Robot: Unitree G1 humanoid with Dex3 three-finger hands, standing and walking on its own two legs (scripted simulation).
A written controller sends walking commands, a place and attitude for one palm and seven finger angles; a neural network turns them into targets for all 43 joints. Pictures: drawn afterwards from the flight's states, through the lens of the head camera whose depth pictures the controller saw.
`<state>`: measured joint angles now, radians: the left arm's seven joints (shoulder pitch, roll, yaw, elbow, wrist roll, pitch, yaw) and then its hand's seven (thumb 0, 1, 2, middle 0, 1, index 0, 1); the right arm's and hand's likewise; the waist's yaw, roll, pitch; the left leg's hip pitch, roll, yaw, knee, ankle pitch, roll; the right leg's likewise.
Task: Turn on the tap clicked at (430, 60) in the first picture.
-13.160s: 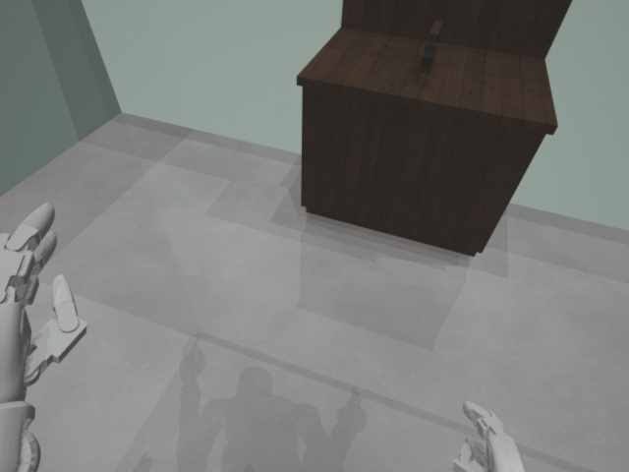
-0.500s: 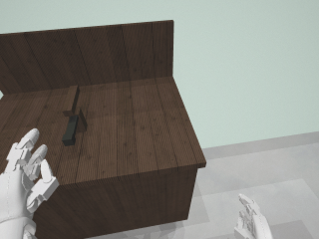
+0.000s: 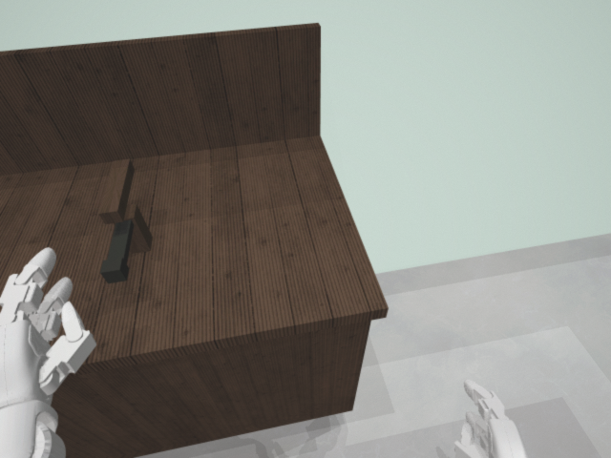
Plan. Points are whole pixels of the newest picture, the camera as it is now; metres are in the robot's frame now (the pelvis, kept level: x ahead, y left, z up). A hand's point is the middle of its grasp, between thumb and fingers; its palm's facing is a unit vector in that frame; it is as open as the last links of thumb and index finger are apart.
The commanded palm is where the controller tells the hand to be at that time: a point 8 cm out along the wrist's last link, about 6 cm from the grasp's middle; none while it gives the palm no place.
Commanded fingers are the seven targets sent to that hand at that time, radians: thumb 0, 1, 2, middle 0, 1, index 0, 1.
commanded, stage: reach beside the lever's end, fingers flat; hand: left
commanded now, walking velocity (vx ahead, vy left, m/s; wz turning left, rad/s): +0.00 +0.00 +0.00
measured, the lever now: (115, 270) +0.35 +0.34 +0.03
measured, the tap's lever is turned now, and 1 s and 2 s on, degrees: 0 0 0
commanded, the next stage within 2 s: push the lever round in 1.74 s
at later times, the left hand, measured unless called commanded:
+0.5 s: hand (84, 320) +0.24 +0.30 +0.08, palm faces +0.51 -0.85 -0.12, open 7.6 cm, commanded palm +0.20 +0.34 +0.08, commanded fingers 0.00 0.90 0.90 -0.18 -0.23 -0.18 -0.23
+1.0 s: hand (92, 302) +0.28 +0.33 +0.05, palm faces +0.52 -0.84 -0.12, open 7.7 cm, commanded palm +0.24 +0.37 +0.05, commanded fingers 0.00 0.90 0.90 -0.16 -0.17 -0.16 -0.17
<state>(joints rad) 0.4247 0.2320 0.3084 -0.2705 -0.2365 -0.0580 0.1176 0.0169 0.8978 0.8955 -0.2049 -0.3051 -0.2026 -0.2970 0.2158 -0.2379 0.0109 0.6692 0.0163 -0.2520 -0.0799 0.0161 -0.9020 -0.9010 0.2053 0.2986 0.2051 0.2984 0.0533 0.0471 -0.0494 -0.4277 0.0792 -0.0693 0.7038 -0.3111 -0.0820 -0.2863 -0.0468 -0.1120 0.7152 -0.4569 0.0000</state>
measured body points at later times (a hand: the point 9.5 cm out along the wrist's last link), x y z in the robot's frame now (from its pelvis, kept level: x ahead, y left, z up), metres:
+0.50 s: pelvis -0.01 +0.02 +0.00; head +0.01 +0.02 +0.45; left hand +0.21 +0.34 +0.09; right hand +0.16 -0.22 -0.10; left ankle +0.03 +0.18 -0.71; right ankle -0.05 -0.11 -0.71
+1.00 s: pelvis -0.02 +0.03 -0.02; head +0.03 +0.03 +0.43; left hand +0.25 +0.37 +0.06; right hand +0.12 -0.23 -0.12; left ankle +0.04 +0.18 -0.71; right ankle -0.05 -0.11 -0.71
